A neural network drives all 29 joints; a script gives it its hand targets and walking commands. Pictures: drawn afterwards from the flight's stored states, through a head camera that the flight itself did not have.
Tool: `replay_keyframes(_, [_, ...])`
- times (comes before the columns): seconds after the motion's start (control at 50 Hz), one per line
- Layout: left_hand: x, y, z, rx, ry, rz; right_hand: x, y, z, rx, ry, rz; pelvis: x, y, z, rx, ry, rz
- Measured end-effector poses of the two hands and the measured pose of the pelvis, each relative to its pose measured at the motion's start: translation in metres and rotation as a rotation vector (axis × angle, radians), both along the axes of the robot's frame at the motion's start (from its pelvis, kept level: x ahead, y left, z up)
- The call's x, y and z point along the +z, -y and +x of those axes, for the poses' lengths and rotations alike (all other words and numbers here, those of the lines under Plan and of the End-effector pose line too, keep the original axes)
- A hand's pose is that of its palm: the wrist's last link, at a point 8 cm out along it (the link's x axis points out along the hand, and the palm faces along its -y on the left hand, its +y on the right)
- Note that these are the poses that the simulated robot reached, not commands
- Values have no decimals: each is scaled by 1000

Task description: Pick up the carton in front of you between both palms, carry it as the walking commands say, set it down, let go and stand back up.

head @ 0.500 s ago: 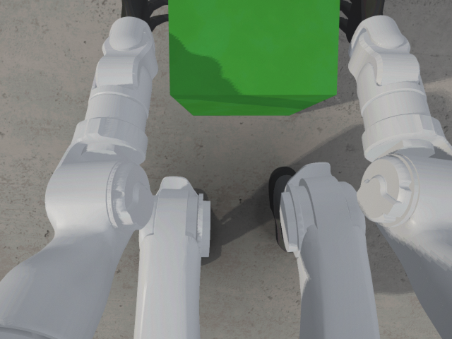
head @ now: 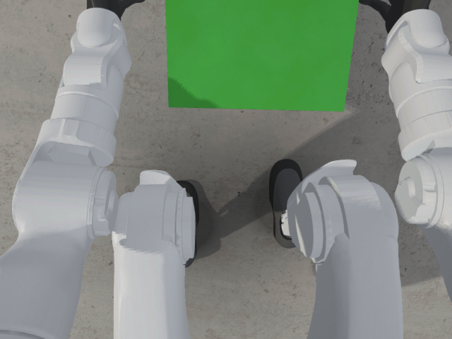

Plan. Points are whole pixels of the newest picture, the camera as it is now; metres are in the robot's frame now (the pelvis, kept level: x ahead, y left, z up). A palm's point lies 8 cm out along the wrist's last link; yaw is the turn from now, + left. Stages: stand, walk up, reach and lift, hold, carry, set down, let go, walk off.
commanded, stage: set down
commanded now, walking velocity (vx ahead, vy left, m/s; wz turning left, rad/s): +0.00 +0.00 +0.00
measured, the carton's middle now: (250, 39) +0.50 -0.05 -0.24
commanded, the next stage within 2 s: let go in 1.04 s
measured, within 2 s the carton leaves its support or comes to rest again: neither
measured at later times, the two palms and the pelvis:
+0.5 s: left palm out of the picture +0.55 +0.14 -0.01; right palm out of the picture +0.51 -0.25 -0.01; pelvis +0.01 +0.00 +0.10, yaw +0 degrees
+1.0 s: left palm out of the picture +0.55 +0.14 +0.14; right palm out of the picture +0.50 -0.26 +0.14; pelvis +0.03 -0.01 +0.24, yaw -1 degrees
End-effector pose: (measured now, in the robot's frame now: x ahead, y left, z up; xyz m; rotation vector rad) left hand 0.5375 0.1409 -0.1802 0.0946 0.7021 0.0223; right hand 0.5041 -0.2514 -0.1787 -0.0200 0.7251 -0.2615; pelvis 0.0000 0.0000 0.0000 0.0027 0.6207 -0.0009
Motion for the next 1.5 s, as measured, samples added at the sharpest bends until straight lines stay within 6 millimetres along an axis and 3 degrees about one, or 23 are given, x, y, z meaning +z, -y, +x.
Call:
replay_keyframes(0.12, [42, 6, 8, 7, 64, -1, 38, -7, 10, 7, 77, 17, 7, 1, -4, -9, 2, 6])
replay_keyframes(0.32, [124, 13, 9, 27, 52, 1, 119, -4, 3, 1, 77, 14, 61, 2, -2, -19, -92, 16])
replay_keyframes(0.6, [194, 4, 11, 25, 83, 9, 192, 1, 6, 16, 102, 0, 124, 5, 11, -22, -185, 19])
replay_keyframes(0.94, [305, 2, 11, 6, 82, 5, 302, 8, 1, 26, 106, 10, 221, 6, 29, -30, -199, 20])
replay_keyframes(1.1, [346, 0, 8, -5, 72, 13, 343, 9, -1, 39, 96, 3, 263, 8, 36, -30, -178, 18])
replay_keyframes(1.2, [363, -4, -8, -14, 41, 61, 360, 9, -14, 91, 54, -31, 286, 10, 45, -29, -151, 19])
replay_keyframes(1.36, [395, -21, -67, -11, -33, 109, 394, 15, -67, 166, -45, -71, 330, 15, 70, -30, -39, 16])
replay_keyframes(1.5, [434, -32, -100, -19, -39, 101, 435, 19, -102, 168, -52, -66, 358, 18, 92, -32, 71, 11])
